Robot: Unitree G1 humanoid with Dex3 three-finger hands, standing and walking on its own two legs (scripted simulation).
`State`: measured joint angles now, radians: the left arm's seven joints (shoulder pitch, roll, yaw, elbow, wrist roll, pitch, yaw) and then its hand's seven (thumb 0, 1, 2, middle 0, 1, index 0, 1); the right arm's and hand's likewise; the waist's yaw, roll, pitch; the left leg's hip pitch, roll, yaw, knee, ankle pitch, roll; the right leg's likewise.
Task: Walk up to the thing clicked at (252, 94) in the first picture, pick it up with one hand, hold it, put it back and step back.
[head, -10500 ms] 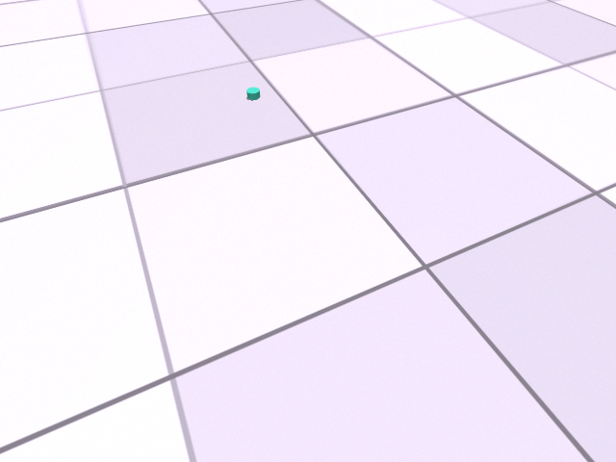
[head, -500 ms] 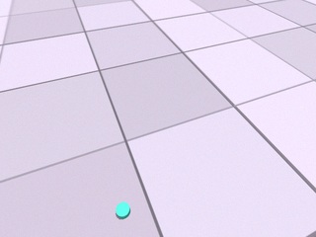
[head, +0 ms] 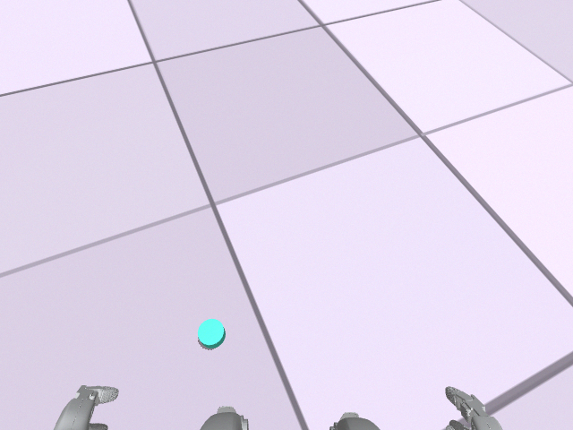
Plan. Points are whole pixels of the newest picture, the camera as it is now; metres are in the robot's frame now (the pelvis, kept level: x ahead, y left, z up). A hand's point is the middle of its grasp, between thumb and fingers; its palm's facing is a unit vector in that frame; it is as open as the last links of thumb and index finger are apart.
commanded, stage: rise first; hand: left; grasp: from above
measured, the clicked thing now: (211, 333) +0.44 +0.23 -0.70
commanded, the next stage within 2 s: none
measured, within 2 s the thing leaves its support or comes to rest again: neither
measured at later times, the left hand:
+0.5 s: hand out of the picture +0.15 +0.28 -0.24, palm faces -0.30 -0.78 -0.55, open 14.1 cm
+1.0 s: hand (162, 369) +0.29 +0.29 -0.44, palm faces -0.47 -0.28 -0.84, open 14.1 cm
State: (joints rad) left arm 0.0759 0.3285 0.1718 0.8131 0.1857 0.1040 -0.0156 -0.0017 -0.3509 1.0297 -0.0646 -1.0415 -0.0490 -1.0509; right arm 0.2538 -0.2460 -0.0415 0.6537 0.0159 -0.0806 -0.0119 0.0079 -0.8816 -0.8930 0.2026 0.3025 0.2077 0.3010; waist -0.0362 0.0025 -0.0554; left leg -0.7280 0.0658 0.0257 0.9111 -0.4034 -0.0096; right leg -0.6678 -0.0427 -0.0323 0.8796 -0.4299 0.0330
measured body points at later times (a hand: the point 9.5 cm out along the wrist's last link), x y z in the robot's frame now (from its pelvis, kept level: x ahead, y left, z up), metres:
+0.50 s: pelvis -0.02 +0.00 -0.10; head +0.12 +0.01 +0.33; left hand +0.16 +0.32 -0.21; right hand +0.18 -0.25 -0.19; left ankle +0.02 +0.12 -0.69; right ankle +0.00 -0.14 -0.69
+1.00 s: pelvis -0.08 -0.01 -0.30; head +0.13 +0.01 +0.10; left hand +0.31 +0.30 -0.39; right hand +0.04 -0.28 -0.43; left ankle +0.02 +0.12 -0.69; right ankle +0.00 -0.14 -0.69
